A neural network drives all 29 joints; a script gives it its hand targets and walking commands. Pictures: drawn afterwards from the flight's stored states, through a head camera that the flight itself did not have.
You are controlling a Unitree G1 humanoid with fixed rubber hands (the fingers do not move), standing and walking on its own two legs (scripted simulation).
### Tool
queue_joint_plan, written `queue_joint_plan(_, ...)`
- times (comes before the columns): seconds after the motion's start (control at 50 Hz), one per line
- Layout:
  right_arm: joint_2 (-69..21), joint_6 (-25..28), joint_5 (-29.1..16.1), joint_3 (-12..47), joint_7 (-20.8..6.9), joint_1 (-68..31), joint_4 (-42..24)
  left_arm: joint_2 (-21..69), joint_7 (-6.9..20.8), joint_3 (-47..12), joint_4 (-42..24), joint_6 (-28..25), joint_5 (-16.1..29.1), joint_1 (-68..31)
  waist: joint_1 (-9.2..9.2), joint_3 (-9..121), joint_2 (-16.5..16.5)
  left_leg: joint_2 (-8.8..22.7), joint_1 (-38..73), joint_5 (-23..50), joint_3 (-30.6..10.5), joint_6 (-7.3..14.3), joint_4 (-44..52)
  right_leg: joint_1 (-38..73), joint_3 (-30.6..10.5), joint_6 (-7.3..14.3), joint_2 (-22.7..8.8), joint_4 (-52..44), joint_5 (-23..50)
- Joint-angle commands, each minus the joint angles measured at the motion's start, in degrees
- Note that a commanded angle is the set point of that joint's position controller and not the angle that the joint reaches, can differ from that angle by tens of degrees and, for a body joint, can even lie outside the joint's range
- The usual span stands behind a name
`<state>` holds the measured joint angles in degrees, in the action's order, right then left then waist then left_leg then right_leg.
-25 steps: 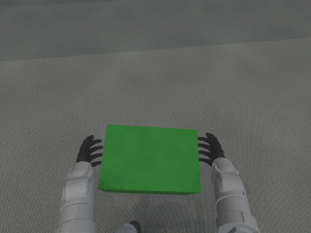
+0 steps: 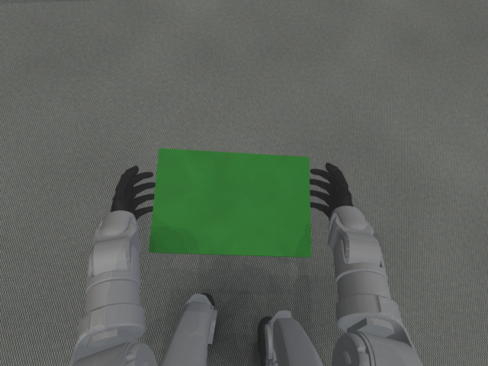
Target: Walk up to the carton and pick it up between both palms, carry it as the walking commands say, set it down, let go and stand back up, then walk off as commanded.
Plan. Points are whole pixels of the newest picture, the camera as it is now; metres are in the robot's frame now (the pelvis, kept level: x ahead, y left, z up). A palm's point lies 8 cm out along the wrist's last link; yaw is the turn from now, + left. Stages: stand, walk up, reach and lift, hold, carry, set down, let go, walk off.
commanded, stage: set down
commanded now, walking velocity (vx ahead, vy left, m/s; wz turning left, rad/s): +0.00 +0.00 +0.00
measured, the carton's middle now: (231, 208) +0.39 +0.05 -0.15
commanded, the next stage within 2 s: none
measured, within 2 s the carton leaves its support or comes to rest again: neither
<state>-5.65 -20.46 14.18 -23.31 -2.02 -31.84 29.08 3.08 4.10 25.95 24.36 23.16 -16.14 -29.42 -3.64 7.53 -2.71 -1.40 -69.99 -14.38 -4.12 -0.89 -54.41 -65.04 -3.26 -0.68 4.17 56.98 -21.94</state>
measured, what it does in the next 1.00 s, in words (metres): lowers itself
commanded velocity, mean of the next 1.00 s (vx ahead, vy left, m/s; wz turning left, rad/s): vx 0.00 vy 0.00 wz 0.00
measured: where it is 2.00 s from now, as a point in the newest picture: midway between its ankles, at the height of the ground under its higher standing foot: (233, 351)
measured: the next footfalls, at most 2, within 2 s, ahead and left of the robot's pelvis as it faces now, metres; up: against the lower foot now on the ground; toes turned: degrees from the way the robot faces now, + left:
none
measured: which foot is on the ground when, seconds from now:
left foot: down 0.00-1.00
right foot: down 0.00-1.00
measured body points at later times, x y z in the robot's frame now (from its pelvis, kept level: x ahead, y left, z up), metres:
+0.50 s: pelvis -0.02 +0.01 -0.08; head +0.20 +0.04 +0.31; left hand +0.38 +0.23 -0.17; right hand +0.42 -0.12 -0.17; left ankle +0.09 +0.12 -0.66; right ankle +0.03 -0.12 -0.66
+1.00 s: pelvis -0.03 +0.00 -0.16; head +0.23 +0.03 +0.21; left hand +0.41 +0.24 -0.26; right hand +0.44 -0.12 -0.26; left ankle +0.09 +0.12 -0.66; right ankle +0.03 -0.12 -0.66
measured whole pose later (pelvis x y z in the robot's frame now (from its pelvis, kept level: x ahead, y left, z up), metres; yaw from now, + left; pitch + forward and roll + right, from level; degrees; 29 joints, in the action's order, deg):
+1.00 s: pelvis -0.03 +0.00 -0.16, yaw -2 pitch +47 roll -3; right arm 1.5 -17.0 6.2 -19.7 5.7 -49.8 39.5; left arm -5.3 -4.9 22.0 36.5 19.7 -6.0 -47.8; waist -4.5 12.4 -2.7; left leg -3.9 -113.2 -22.5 -5.5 -2.2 -89.2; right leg -107.7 -2.7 -2.3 7.2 92.4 -31.6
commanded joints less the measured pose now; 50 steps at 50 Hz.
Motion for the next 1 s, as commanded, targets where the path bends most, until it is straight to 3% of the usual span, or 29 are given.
queue_joint_plan(0.0, -49.7, 2.1, -10.0, 33.7, -17.0, -32.2, 1.1, 49.2, 16.3, -35.3, -2.3, -2.5, 12.5, -34.5, -1.71, 48.9, 4.1, -4.5, 36.0, 15.5, 3.1, 0.0, -1.2, 5.3, 2.0, 1.3, 3.7, -3.5, 11.9)
queue_joint_plan(0.02, -50.1, 2.1, -9.6, 33.0, -16.9, -32.3, 1.0, 49.7, 16.2, -36.0, -2.4, -2.4, 12.6, -34.9, -0.35, 49.9, 2.9, -4.3, 35.7, 15.4, 2.7, 0.1, -2.0, 4.4, 1.9, 1.4, 4.0, -3.0, 11.7)
queue_joint_plan(0.04, -48.9, 2.4, -10.2, 33.4, -17.2, -33.7, 0.9, 49.7, 16.0, -35.4, -1.8, -2.6, 12.8, -35.1, -1.0, 49.8, 3.6, -4.5, 35.0, 16.0, 2.9, -0.1, -2.7, 2.2, 2.4, 1.5, 3.9, -2.0, 11.4)
queue_joint_plan(0.06, -49.9, 2.4, -10.6, 33.0, -17.3, -35.9, 1.6, 50.1, 15.9, -35.9, -0.6, -2.4, 13.0, -36.1, -0.82, 49.9, 3.0, -4.5, 34.1, 11.8, 2.2, 0.1, -2.8, 1.3, 2.5, 1.3, 4.0, -1.3, 8.6)
queue_joint_plan(0.16, -47.9, 2.9, -10.2, 30.3, -17.9, -37.1, 4.2, 50.5, 14.8, -36.7, -0.4, -2.7, 14.4, -39.7, 0.56, 52.4, 4.5, -4.3, 32.2, 9.8, 0.9, -0.7, -6.0, -6.7, 2.9, 1.7, 4.1, 2.5, 6.5)
queue_joint_plan(0.18, -48.8, 2.6, -10.5, 31.1, -17.8, -37.0, 4.3, 49.7, 14.7, -35.7, 0.3, -2.8, 13.8, -39.3, -0.59, 52.6, 3.6, -4.5, 30.2, 9.0, 1.8, -0.5, -6.8, -5.9, 2.5, 1.5, 4.2, 2.5, 5.8)
queue_joint_plan(0.22, -48.2, 3.0, -10.0, 29.7, -17.5, -37.6, 5.6, 49.8, 14.4, -36.4, 1.0, -3.1, 14.4, -40.9, 0.81, 53.3, 3.9, -4.6, 29.0, 9.9, 1.6, -0.7, -7.9, -8.3, 2.8, 1.4, 4.1, 4.0, 6.2)
queue_joint_plan(0.28, -48.7, 3.4, -11.7, 31.5, -17.0, -40.5, 4.4, 50.4, 14.1, -36.5, 2.7, -3.3, 15.0, -40.7, -0.31, 56.5, 3.9, -4.8, 27.5, 9.5, 1.9, -0.4, -10.0, -9.4, 3.2, 1.2, 4.5, 6.1, 5.6)
queue_joint_plan(0.3, -48.1, 3.6, -11.9, 31.5, -17.2, -41.9, 5.1, 49.0, 13.5, -35.9, 2.8, -3.7, 14.7, -41.4, -1.76, 56.0, 4.5, -4.8, 26.4, 9.1, 1.2, -0.4, -10.4, -11.9, 3.1, 1.3, 4.2, 7.4, 5.1)
queue_joint_plan(0.32, -48.4, 3.6, -12.4, 31.4, -17.0, -42.2, 5.0, 49.4, 13.5, -36.5, 2.7, -3.7, 14.9, -42.5, -0.64, 57.4, 4.6, -4.5, 26.9, 8.0, 1.2, -0.5, -11.1, -12.4, 3.4, 1.1, 4.3, 7.8, 4.2)
queue_joint_plan(0.34, -49.2, 3.7, -12.8, 32.3, -16.8, -42.8, 4.9, 48.8, 13.3, -36.3, 1.8, -4.1, 15.1, -43.1, -1.46, 58.6, 3.9, -4.8, 24.8, 8.7, 2.3, -0.4, -12.2, -11.8, 3.1, 1.0, 4.6, 8.1, 4.8)
queue_joint_plan(0.44, -48.2, 4.3, -13.5, 32.4, -15.7, -43.4, 5.2, 48.8, 12.6, -37.4, 1.6, -4.5, 16.7, -45.1, -0.7, 61.7, 3.7, -4.7, 26.0, 11.7, 1.3, -0.7, -15.0, -16.3, 4.1, 0.7, 5.0, 11.4, 5.7)
queue_joint_plan(0.46, -47.9, 4.6, -13.8, 32.2, -15.6, -44.2, 5.6, 49.1, 12.1, -37.2, 1.2, -4.8, 16.7, -46.0, -1.2, 62.1, 5.5, -4.7, 24.2, 10.7, 1.4, -0.9, -15.5, -18.0, 3.8, 0.9, 4.9, 12.3, 5.4)
queue_joint_plan(0.5, -47.4, 4.8, -13.9, 32.7, -15.0, -45.2, 3.9, 48.2, 12.0, -37.2, 1.8, -5.1, 17.4, -47.2, -0.14, 63.4, 2.5, -4.7, 23.4, 11.3, 0.9, -0.8, -17.0, -18.9, 4.7, 0.4, 5.2, 13.6, 5.4)
queue_joint_plan(0.52, -48.3, 4.8, -13.2, 32.4, -14.3, -44.1, 5.5, 47.9, 12.1, -37.0, 2.3, -5.1, 17.3, -47.5, -0.77, 63.3, 3.5, -4.9, 18.6, 11.6, 3.5, -0.9, -17.9, -16.2, 3.6, 0.6, 5.2, 13.4, 6.0)
queue_joint_plan(0.56, -47.4, 4.8, -14.0, 33.0, -13.8, -44.9, 5.3, 46.8, 11.8, -37.2, 2.4, -5.1, 17.4, -48.3, -1.44, 63.8, 4.2, -4.8, 18.2, 11.9, 3.0, -1.0, -19.0, -18.7, 4.1, 0.4, 5.2, 15.3, 6.1)
queue_joint_plan(0.6, -47.7, 5.0, -13.9, 33.1, -13.0, -45.6, 5.3, 46.1, 11.8, -36.2, 3.9, -5.2, 17.4, -48.7, -1.23, 62.9, 3.2, -5.1, 15.0, 12.0, 4.1, -0.9, -20.3, -18.4, 4.0, 0.2, 5.4, 15.9, 5.7)
queue_joint_plan(0.64, -47.1, 5.3, -14.6, 34.2, -12.6, -49.0, 4.3, 47.0, 11.6, -35.2, 6.7, -5.2, 17.2, -46.6, -2.59, 62.9, 2.1, -5.3, 13.6, 11.4, 4.3, -0.7, -21.5, -18.8, 4.3, -0.1, 5.5, 17.4, 4.9)
queue_joint_plan(0.68, -47.4, 5.0, -14.5, 33.4, -12.1, -48.5, 5.3, 46.4, 11.4, -36.6, 3.6, -5.6, 18.5, -51.1, -1.17, 65.6, 2.9, -5.1, 14.4, 10.6, 3.9, -1.0, -22.5, -20.3, 4.8, 0.2, 5.8, 19.2, 4.8)
queue_joint_plan(0.72, -47.0, 5.4, -14.6, 33.9, -11.5, -50.7, 5.0, 45.0, 11.3, -35.3, 4.8, -5.8, 18.5, -51.8, -2.31, 64.6, 2.6, -5.4, 11.4, 11.1, 4.7, -0.8, -24.1, -20.9, 4.2, 0.1, 5.6, 19.9, 4.7)
queue_joint_plan(0.74, -46.9, 5.2, -13.7, 33.3, -11.1, -50.1, 6.1, 45.2, 11.3, -34.9, 5.6, -5.7, 18.3, -51.2, -1.28, 64.3, 1.3, -5.4, 9.8, 10.8, 4.4, -0.7, -24.5, -20.3, 4.6, 0.0, 5.7, 20.4, 4.9)
queue_joint_plan(0.78, -48.0, 5.7, -15.4, 34.5, -10.4, -50.8, 4.6, 45.0, 11.1, -36.1, 4.6, -6.2, 19.5, -53.0, -2.46, 67.2, 3.0, -5.4, 10.0, 12.6, 5.3, -0.8, -25.9, -19.3, 4.2, 0.0, 5.8, 21.8, 6.3)
queue_joint_plan(0.8, -47.7, 5.7, -15.5, 35.1, -10.3, -51.4, 4.8, 43.3, 11.1, -35.3, 4.4, -6.4, 19.5, -53.5, -3.65, 67.3, 1.7, -5.4, 7.5, 12.9, 5.8, -0.7, -26.9, -19.5, 3.9, -0.2, 5.6, 22.3, 6.8)
queue_joint_plan(0.82, -47.2, 5.7, -15.5, 34.6, -10.1, -51.5, 4.8, 43.5, 10.9, -35.7, 4.2, -6.3, 20.0, -55.0, -2.74, 68.0, 2.2, -5.3, 8.6, 13.0, 5.4, -0.8, -27.0, -20.4, 4.2, -0.2, 5.7, 22.9, 6.5)
queue_joint_plan(0.84, -46.6, 5.6, -15.7, 34.9, -10.0, -51.1, 5.5, 42.8, 10.8, -34.9, 5.4, -6.1, 19.8, -54.0, -4.06, 66.7, 2.2, -5.4, 6.8, 12.4, 5.7, -0.9, -27.4, -20.7, 4.2, -0.2, 5.6, 23.3, 6.2)
queue_joint_plan(0.9, -46.5, 5.8, -16.0, 34.1, -9.3, -53.2, 5.7, 42.3, 10.4, -35.1, 4.6, -6.5, 20.3, -56.7, -2.69, 67.4, 1.7, -5.3, 6.9, 10.5, 5.4, -0.8, -28.4, -22.8, 4.9, -0.4, 6.2, 24.7, 4.2)
queue_joint_plan(0.92, -46.7, 5.9, -15.8, 35.4, -9.1, -55.2, 4.3, 41.7, 10.4, -34.9, 4.4, -6.6, 20.4, -56.6, -3.43, 67.8, -0.4, -5.4, 5.3, 10.6, 5.7, -0.7, -29.2, -21.9, 5.3, -0.6, 6.1, 25.5, 4.3)
queue_joint_plan(0.94, -46.4, 6.0, -16.1, 34.6, -8.9, -55.5, 5.0, 42.9, 10.5, -34.3, 6.3, -6.1, 19.8, -55.9, -3.59, 66.9, 2.8, -5.4, 4.6, 9.9, 6.5, -0.8, -30.0, -23.5, 4.8, -0.1, 5.9, 25.6, 3.2)
queue_joint_plan(0.98, -45.2, 5.8, -16.2, 34.3, -8.7, -55.8, 6.2, 40.2, 10.0, -34.2, 4.3, -6.4, 20.6, -59.1, -3.4, 66.3, 1.1, -5.1, 3.3, 10.8, 6.2, -1.0, -30.8, -24.3, 5.3, -0.2, 6.0, 27.2, 4.1)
